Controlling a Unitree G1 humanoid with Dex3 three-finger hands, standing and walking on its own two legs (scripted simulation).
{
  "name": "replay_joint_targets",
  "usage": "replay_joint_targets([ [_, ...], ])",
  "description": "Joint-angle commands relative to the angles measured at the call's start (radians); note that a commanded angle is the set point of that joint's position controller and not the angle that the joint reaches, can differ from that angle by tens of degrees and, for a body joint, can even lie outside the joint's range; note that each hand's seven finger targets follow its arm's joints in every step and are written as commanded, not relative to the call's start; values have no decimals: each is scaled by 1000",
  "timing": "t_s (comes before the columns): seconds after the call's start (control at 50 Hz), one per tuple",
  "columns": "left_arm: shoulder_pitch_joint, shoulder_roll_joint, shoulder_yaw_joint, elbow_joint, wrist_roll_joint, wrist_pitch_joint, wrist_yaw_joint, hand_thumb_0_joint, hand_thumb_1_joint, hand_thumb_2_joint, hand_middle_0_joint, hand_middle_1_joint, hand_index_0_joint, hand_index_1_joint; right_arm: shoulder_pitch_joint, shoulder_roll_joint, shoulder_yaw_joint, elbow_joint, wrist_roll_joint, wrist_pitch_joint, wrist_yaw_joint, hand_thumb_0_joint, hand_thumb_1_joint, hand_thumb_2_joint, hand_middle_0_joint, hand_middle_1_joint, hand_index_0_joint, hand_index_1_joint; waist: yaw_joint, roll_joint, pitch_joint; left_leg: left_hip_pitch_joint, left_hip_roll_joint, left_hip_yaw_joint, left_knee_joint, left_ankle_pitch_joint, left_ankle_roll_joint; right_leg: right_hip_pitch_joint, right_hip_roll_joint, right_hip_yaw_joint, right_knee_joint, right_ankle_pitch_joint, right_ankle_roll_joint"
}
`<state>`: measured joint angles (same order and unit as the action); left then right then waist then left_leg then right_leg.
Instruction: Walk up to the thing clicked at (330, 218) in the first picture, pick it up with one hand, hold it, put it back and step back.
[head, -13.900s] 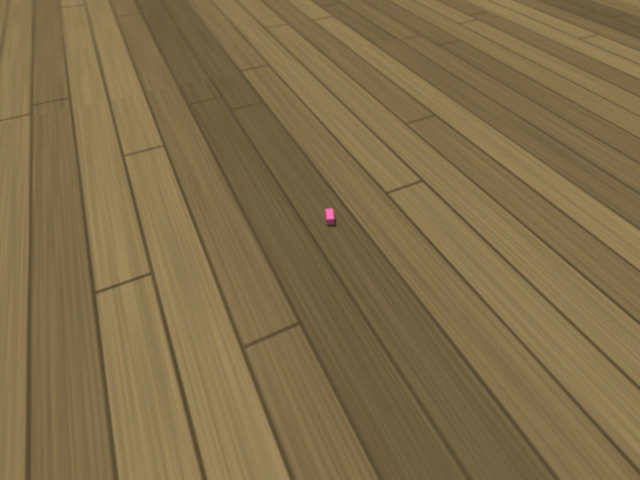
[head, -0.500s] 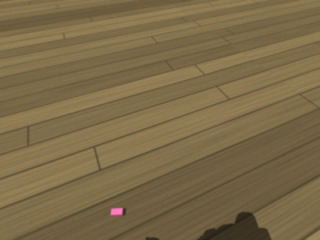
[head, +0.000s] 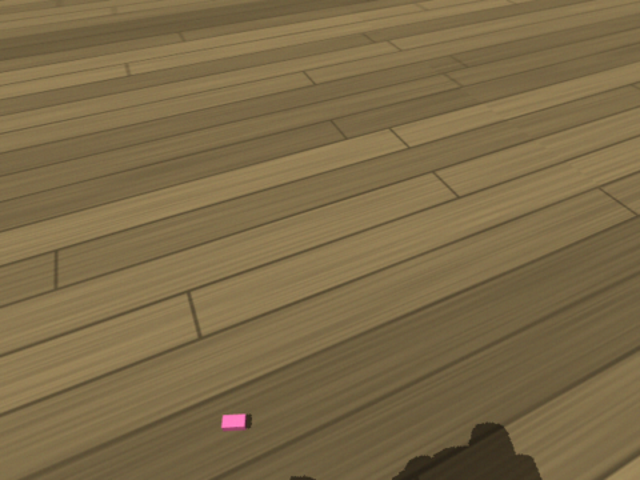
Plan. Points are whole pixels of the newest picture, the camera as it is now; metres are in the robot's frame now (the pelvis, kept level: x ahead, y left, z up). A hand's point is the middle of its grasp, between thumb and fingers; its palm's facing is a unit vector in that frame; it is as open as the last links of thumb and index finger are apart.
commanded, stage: stand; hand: left
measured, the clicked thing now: (234, 422) +0.43 +0.28 -0.76
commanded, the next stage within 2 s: walk up in 0.30 s
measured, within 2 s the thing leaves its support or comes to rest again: neither
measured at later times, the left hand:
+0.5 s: hand out of the picture +0.05 +0.28 -0.17, palm faces +0.00 -0.92 -0.38, open 7.4 cm
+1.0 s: hand out of the picture -0.02 +0.28 -0.18, palm faces -0.08 -0.92 -0.39, open 7.4 cm
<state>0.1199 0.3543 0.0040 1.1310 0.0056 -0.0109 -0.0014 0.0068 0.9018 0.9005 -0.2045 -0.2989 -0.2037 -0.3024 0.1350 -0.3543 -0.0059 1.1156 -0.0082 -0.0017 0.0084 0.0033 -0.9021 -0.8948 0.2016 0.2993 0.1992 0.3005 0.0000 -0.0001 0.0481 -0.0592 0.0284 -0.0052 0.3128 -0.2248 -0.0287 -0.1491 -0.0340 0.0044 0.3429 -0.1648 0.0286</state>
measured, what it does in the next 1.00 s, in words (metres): walks backwards: right foot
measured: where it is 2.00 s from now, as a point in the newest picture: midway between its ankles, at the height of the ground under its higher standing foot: outside the picture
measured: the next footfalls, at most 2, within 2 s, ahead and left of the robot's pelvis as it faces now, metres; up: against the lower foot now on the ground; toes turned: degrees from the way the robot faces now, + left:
right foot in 0.94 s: -0.12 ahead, -0.09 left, +0.00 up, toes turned +1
left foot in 1.30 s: -0.18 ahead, +0.14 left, +0.00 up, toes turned -2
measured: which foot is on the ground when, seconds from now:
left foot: down 0.00-0.98, up 1.00-1.00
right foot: down 0.00-0.60, up 0.62-0.92, down 0.94-1.00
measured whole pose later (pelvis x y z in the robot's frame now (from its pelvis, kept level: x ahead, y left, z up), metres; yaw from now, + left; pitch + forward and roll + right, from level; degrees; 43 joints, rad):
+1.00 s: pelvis -0.14 +0.02 -0.03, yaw -2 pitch -2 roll -2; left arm 0.10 0.34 0.07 0.88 0.03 0.05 0.01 0.01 0.90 0.90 -0.20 -0.30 -0.20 -0.30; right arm 0.11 -0.39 -0.05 0.87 0.00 0.06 -0.03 0.00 -0.90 -0.89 0.20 0.30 0.20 0.30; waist -0.03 0.06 0.22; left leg -0.37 0.04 -0.04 0.76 -0.36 0.01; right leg -0.24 0.07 0.03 0.63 -0.36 -0.02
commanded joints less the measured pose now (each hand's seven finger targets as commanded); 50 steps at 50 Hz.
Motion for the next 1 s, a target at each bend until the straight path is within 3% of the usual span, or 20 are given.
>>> replay_joint_targets([
  [0.0, -33, 212, 37, -62, 2, -21, 10, 0, 900, 900, -200, -300, -200, -300, -33, -218, -45, -61, -1, -25, -16, 0, -900, -900, 200, 300, 200, 300, 3, 5, -85, -26, 107, -57, -38, 204, 43, 70, -101, 66, -24, 225, -48],
  [0.26, -38, 212, 36, -61, 5, -18, 11, 0, 900, 900, -200, -300, -200, -300, -24, -212, -41, -60, -2, -23, -16, 0, -900, -900, 200, 300, 200, 300, 1, -4, -48, -53, 102, -60, -57, 124, 44, 50, -96, 65, -44, 141, -42],
  [0.28, -44, 259, 83, -85, -10, -2, 17, 0, 900, 900, -200, -300, -200, -300, -61, -251, -60, -71, 11, -1, -14, 0, -900, -900, 200, 300, 200, 300, 16, -24, 72, -115, 88, -76, 47, 304, 62, -35, -86, 74, 43, 330, -52],
  [0.34, -32, 255, 90, -125, -14, 10, 24, 0, 900, 900, -200, -300, -200, -300, -20, -235, -66, -100, 24, 13, -16, 0, -900, -900, 200, 300, 200, 300, -2, -32, -26, -109, 65, -46, 152, 331, 68, 0, -108, 78, 79, 421, -97],
  [0.4, -58, 275, 103, -169, -9, 24, 23, 0, 900, 900, -200, -300, -200, -300, -7, -225, -77, -131, 22, 31, -14, 0, -900, -900, 200, 300, 200, 300, -7, -93, -122, -100, -6, -4, 327, 146, 59, -30, -197, 162, 49, 385, -172],
  [0.44, -112, 301, 112, -215, 9, 31, 26, 0, 900, 900, -200, -300, -200, -300, 32, -214, -87, -145, 12, 49, -11, 0, -900, -900, 200, 300, 200, 300, -11, -183, -124, -134, -68, 2, 524, -250, 56, -100, -306, 259, 24, 357, -261],
  [0.46, -133, 309, 116, -233, 19, 33, 26, 0, 900, 900, -200, -300, -200, -300, 74, -209, -90, -148, 6, 57, -9, 0, -900, -900, 200, 300, 200, 300, -20, -209, -117, -141, -55, -32, 601, -340, 63, -154, -337, 275, 20, 317, -285],
  [0.5, -194, 301, 113, -273, 22, 40, 27, 0, 900, 900, -200, -300, -200, -300, 148, -222, -103, -150, 11, 56, -5, 0, -900, -900, 200, 300, 200, 300, -63, -219, -124, -88, -15, -85, 560, -312, 88, -241, -317, 229, 94, 278, -253],
  [0.54, -218, 255, 97, -299, 19, 49, 30, 0, 900, 900, -200, -300, -200, -300, 159, -233, -113, -162, 5, 44, -10, 0, -900, -900, 200, 300, 200, 300, -83, -125, -112, -136, 41, -112, 284, 9, 104, -208, -172, 128, 285, 197, -153],
  [0.56, -179, 196, 87, -309, 8, 57, 33, 0, 900, 900, -200, -300, -200, -300, 111, -296, -128, -182, -12, 37, -15, 0, -900, -900, 200, 300, 200, 300, -57, 141, -81, -175, 164, -292, 80, 304, 109, -254, 11, 50, 474, -21, -88],
  [0.58, -153, 171, 89, -315, 10, 64, 40, 0, 900, 900, -200, -300, -200, -300, 72, -359, -141, -203, -25, 29, -19, 0, -900, -900, 200, 300, 200, 300, -41, 235, -71, -94, 249, -432, 44, 528, 151, -376, 148, 96, 601, -413, -63],
  [0.62, -50, 180, 94, -298, 11, 81, 45, 0, 900, 900, -200, -300, -200, -300, 31, -340, -132, -236, -32, 21, -28, 0, -900, -900, 200, 300, 200, 300, 1, 124, -89, -126, 297, -366, 112, 683, 236, -354, 143, 168, 784, -474, -62],
  [0.66, -73, 203, 104, -287, 12, 78, 52, 0, 900, 900, -200, -300, -200, -300, -23, -336, -132, -263, -29, 19, -37, 0, -900, -900, 200, 300, 200, 300, -2, 195, -79, -160, 320, -393, 110, 584, 277, -343, 136, 211, 865, -418, -53],
  [0.7, -26, 222, 105, -279, 3, 76, 42, 0, 900, 900, -200, -300, -200, -300, -60, -286, -120, -285, -33, 13, -49, 0, -900, -900, 200, 300, 200, 300, 33, 182, -88, -57, 236, -262, 193, 629, 257, -380, 124, 193, 877, -341, -40],
  [0.82, -68, 189, 109, -357, 19, 50, 26, 0, 900, 900, -200, -300, -200, -300, 88, -272, -123, -279, -10, 19, -65, 0, -900, -900, 200, 300, 200, 300, -47, 145, -102, 145, 208, -245, 263, 662, 241, -363, 91, 96, 492, -335, -10],
  [0.86, -9, 180, 112, -345, 20, 45, 24, 0, 900, 900, -200, -300, -200, -300, 49, -283, -122, -300, -6, 24, -61, 0, -900, -900, 200, 300, 200, 300, -29, 165, -131, 90, 198, -215, 294, 613, 226, -251, 73, 39, 330, -291, -25],
  [0.9, 61, 168, 119, -313, 25, 37, 25, 0, 900, 900, -200, -300, -200, -300, 16, -280, -116, -313, 0, 31, -54, 0, -900, -900, 200, 300, 200, 300, 9, 137, -158, 23, 154, -151, 376, 582, 177, -96, 77, -3, 78, -58, -49],
  [0.94, 71, 247, 141, -316, 36, 26, 29, 0, 900, 900, -200, -300, -200, -300, -4, -227, -96, -336, 16, 30, -49, 0, -900, -900, 200, 300, 200, 300, 13, 0, -193, -222, 55, -129, 453, 284, 106, 111, -53, 192, 119, 339, -105],
  [0.96, 48, 294, 152, -332, 31, 29, 25, 0, 900, 900, -200, -300, -200, -300, -14, -193, -81, -352, 20, 30, -49, 0, -900, -900, 200, 300, 200, 300, 20, -187, -144, -403, -88, -76, 598, -188, 59, 140, -203, 364, 100, 506, -209],
  [0.98, 16, 347, 155, -361, 33, 27, 26, 0, 900, 900, -200, -300, -200, -300, -23, -198, -92, -345, 15, 39, -67, 0, -900, -900, 200, 300, 200, 300, 55, -278, -111, -389, -112, -96, 819, -477, 40, -17, -370, 519, 77, 622, -370],
])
